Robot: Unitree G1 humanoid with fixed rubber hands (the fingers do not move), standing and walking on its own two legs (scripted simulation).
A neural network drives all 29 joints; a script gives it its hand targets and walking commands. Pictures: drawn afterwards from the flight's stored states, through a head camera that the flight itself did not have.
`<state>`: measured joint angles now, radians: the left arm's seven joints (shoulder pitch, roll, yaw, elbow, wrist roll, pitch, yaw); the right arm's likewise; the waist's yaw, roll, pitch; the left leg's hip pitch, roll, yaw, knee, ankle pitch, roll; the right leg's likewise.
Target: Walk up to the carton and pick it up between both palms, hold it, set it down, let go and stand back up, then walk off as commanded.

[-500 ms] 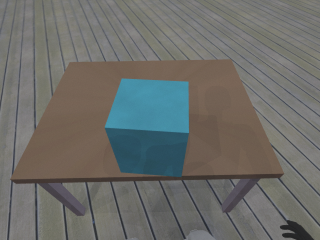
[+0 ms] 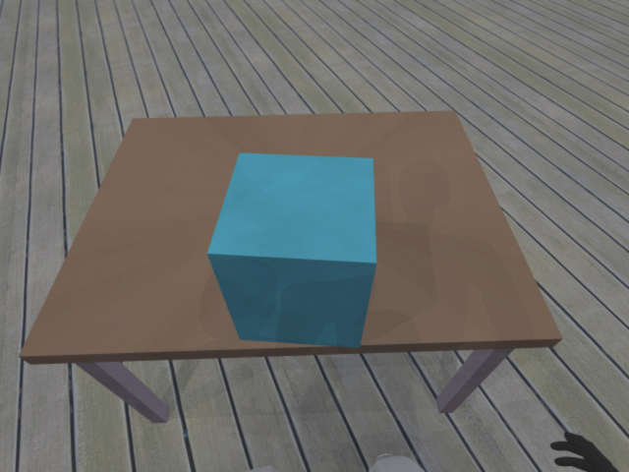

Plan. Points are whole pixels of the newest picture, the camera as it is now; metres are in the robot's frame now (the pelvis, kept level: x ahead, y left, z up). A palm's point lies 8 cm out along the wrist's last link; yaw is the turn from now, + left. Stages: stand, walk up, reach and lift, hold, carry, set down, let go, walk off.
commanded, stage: walk up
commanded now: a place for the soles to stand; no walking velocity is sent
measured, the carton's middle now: (302, 254) +0.46 +0.03 -0.03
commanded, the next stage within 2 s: none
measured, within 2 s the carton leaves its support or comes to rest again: neither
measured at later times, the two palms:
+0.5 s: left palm out of the picture +0.07 +0.33 -0.08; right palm out of the picture +0.10 -0.33 -0.07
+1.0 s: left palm out of the picture +0.07 +0.34 -0.08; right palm out of the picture +0.10 -0.32 -0.07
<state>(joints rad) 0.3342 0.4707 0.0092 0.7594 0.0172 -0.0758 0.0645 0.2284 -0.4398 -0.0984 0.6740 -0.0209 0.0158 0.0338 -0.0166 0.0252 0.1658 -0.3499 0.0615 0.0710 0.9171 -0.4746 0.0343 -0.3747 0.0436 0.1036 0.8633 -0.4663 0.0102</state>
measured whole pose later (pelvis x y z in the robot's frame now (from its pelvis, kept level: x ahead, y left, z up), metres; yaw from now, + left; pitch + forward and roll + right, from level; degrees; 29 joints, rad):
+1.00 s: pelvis +0.00 +0.01 +0.00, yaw -1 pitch -5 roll -1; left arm 0.33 0.47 0.01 0.76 0.02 -0.07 0.06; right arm 0.21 -0.44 -0.10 0.67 -0.02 0.01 0.03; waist -0.02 0.03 0.18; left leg -0.35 0.05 0.08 0.90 -0.47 0.04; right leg -0.38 0.03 0.11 0.83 -0.40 0.02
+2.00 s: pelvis +0.00 +0.01 +0.01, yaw -3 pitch -6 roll -1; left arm 0.32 0.47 0.01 0.76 0.02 -0.08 0.06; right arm 0.20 -0.44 -0.09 0.67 -0.02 0.01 0.03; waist -0.02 0.02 0.19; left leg -0.36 0.04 0.07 0.99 -0.57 0.04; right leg -0.36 0.03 0.11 0.81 -0.36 0.02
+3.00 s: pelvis +0.02 +0.02 +0.01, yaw -3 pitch -5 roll -1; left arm 0.31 0.47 0.01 0.76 0.02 -0.07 0.04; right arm 0.22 -0.43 -0.08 0.69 -0.02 -0.01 0.03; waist -0.02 0.00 0.19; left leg -0.32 0.03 0.07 0.87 -0.54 0.03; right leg -0.35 0.03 0.11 0.78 -0.35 0.02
